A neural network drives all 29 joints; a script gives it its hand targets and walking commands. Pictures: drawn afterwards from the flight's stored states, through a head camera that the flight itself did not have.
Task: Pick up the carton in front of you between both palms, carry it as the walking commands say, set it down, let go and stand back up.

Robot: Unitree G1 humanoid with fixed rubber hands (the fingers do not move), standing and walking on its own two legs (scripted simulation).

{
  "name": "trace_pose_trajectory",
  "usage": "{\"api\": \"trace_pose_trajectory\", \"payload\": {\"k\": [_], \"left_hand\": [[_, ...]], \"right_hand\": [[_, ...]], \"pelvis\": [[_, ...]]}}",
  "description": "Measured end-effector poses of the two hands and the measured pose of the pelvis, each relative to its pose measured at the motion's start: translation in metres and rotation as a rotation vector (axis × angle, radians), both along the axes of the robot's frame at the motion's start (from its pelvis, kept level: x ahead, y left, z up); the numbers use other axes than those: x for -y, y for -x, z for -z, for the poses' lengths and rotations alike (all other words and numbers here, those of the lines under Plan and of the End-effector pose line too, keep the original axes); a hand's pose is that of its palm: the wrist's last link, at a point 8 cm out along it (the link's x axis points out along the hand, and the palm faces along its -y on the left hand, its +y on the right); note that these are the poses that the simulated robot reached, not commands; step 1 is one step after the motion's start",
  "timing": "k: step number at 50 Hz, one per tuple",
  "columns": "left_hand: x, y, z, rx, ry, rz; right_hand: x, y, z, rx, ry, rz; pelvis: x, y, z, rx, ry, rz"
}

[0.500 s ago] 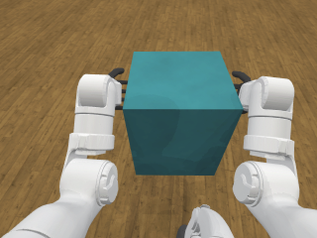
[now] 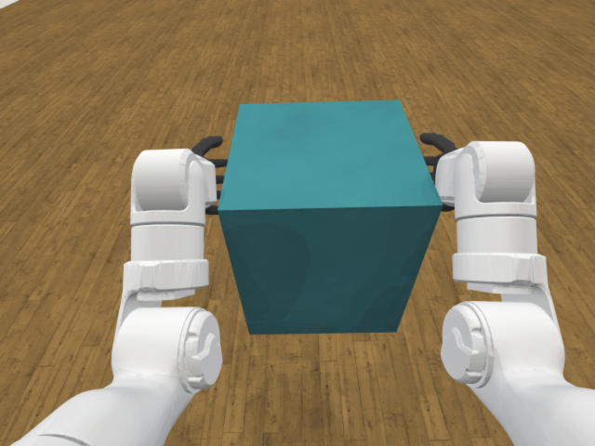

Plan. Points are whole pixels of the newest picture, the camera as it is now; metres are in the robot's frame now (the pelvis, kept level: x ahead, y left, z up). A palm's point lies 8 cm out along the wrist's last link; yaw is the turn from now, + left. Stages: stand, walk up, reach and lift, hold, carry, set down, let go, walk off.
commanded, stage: carry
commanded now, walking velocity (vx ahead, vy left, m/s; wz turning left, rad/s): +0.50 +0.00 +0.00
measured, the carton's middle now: (321, 222) +0.37 +0.00 +0.13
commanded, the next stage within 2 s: none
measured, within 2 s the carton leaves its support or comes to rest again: neither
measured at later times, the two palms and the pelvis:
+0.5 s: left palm (249, 146) +0.60 +0.13 +0.11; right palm (408, 148) +0.60 -0.17 +0.10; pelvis +0.29 -0.03 +0.01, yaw +1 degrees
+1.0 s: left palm (243, 96) +0.87 +0.17 +0.09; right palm (365, 91) +0.87 -0.13 +0.09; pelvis +0.61 +0.02 +0.00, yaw +0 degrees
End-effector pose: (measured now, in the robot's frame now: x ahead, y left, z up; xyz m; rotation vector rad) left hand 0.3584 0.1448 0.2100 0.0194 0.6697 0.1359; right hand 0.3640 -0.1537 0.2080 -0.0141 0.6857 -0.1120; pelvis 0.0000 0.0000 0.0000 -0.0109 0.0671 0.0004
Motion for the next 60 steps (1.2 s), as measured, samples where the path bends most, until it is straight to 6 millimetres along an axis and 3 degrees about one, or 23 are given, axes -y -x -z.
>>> {"api": "trace_pose_trajectory", "payload": {"k": [3, 8, 15, 20, 25, 28, 34, 41, 45, 49, 54, 60], "left_hand": [[-0.01, -0.039, 0.021, -0.045, 0.026, 0.013], [-0.018, -0.084, 0.055, -0.159, 0.038, 0.014], [-0.019, -0.145, 0.08, -0.16, 0.068, -0.018], [-0.006, -0.19, 0.094, -0.114, 0.095, -0.046], [0.02, -0.243, 0.1, -0.018, 0.097, -0.064], [0.031, -0.262, 0.106, -0.033, 0.082, -0.076], [0.03, -0.302, 0.097, -0.06, 0.033, -0.061], [0.012, -0.38, 0.078, 0.017, 0.038, -0.064], [-0.007, -0.436, 0.09, 0.024, 0.056, -0.062], [-0.026, -0.497, 0.118, -0.011, 0.078, -0.047], [-0.028, -0.547, 0.133, -0.134, 0.085, -0.02], [-0.025, -0.612, 0.119, -0.107, 0.061, 0.017]], "right_hand": [[-0.01, -0.032, 0.017, -0.045, 0.031, 0.009], [-0.017, -0.069, 0.055, -0.159, 0.035, 0.017], [-0.018, -0.133, 0.077, -0.16, 0.005, 0.043], [-0.006, -0.181, 0.09, -0.115, -0.027, 0.067], [0.02, -0.234, 0.104, -0.019, -0.073, 0.084], [0.032, -0.256, 0.113, -0.038, -0.096, 0.085], [0.03, -0.3, 0.107, -0.064, -0.082, 0.053], [0.013, -0.382, 0.085, 0.014, -0.066, 0.032], [-0.006, -0.438, 0.091, 0.023, -0.045, 0.031], [-0.025, -0.495, 0.111, -0.011, -0.008, 0.037], [-0.028, -0.533, 0.127, -0.133, -0.003, 0.076], [-0.025, -0.59, 0.116, -0.105, -0.019, 0.102]], "pelvis": [[-0.008, -0.032, 0.002, 0.001, -0.013, 0.002], [-0.013, -0.073, -0.013, -0.006, 0.002, 0.003], [-0.009, -0.144, -0.029, -0.032, 0.004, 0.004], [0.006, -0.212, -0.028, -0.035, 0.0, 0.008], [0.026, -0.288, -0.009, -0.024, -0.003, -0.015], [0.032, -0.323, -0.013, -0.025, -0.002, -0.029], [0.036, -0.39, -0.028, -0.021, -0.028, -0.03], [0.022, -0.481, -0.026, -0.006, -0.024, -0.026], [0.005, -0.543, -0.012, 0.008, -0.013, -0.016], [-0.014, -0.599, 0.005, 0.016, -0.03, 0.003], [-0.027, -0.645, -0.013, 0.002, -0.012, 0.024], [-0.031, -0.71, -0.028, -0.01, 0.0, 0.019]]}}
